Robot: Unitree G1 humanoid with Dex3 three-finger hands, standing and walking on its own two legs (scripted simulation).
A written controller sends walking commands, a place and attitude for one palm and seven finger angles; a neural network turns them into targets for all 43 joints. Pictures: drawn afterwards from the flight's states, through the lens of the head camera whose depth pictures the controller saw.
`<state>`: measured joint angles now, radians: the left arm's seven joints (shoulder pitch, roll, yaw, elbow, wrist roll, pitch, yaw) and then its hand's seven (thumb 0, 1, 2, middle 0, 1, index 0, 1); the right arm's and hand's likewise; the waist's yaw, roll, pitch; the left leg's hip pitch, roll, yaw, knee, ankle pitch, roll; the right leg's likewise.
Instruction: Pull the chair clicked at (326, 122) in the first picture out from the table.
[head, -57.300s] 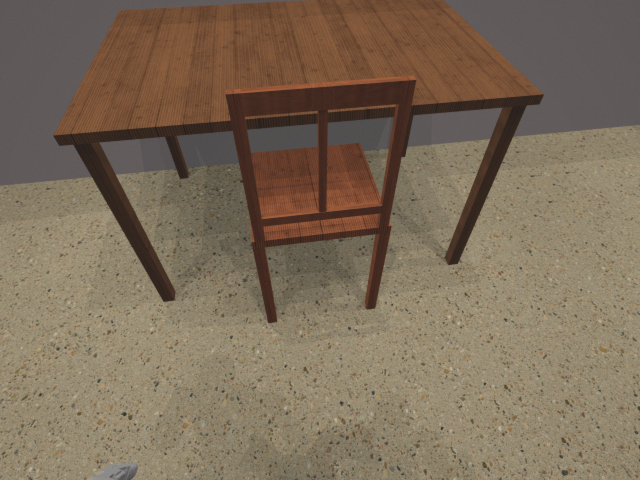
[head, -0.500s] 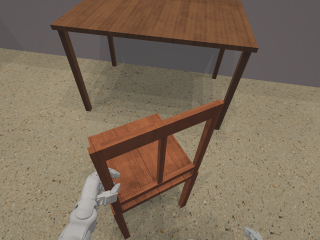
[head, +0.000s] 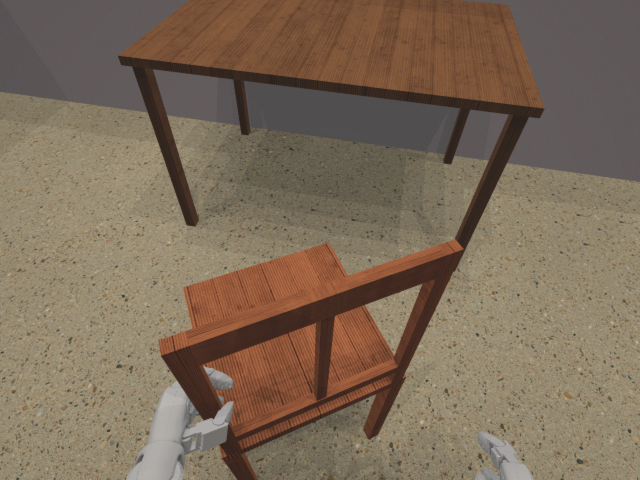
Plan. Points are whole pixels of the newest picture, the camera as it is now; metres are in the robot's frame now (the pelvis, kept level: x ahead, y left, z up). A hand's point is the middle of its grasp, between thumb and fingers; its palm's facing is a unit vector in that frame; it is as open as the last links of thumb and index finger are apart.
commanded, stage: stop walking, hand still on the chair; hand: left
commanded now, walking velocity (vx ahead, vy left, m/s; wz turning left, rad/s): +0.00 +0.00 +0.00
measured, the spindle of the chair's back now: (322, 361) +0.31 +0.02 -0.10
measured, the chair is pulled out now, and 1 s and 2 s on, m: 0.67 0.67 0.67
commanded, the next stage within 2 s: open the thumb and straighten the fingers in 0.24 s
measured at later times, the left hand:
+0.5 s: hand (214, 415) +0.22 +0.16 -0.08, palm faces +0.11 -0.98 -0.14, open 6.5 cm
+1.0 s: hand (205, 406) +0.23 +0.18 -0.08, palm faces +0.12 -0.98 -0.18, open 16.4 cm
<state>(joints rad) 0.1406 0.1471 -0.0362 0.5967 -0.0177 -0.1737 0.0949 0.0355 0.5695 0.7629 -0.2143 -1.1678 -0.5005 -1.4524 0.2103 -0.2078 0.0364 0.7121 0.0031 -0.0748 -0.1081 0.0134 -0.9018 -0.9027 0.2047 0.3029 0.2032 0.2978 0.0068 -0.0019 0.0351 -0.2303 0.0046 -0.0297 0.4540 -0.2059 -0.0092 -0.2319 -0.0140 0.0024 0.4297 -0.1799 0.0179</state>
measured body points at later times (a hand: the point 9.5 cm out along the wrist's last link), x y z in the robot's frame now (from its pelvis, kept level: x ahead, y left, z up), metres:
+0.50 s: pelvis +0.01 -0.01 -0.01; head +0.03 -0.01 +0.44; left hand +0.21 +0.21 -0.07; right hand +0.17 -0.25 -0.10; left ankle +0.02 +0.12 -0.74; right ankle +0.03 -0.13 -0.74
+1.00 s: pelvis +0.04 -0.01 -0.04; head +0.07 -0.02 +0.40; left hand +0.22 +0.23 -0.07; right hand +0.22 -0.24 -0.12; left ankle +0.02 +0.12 -0.74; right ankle +0.03 -0.13 -0.74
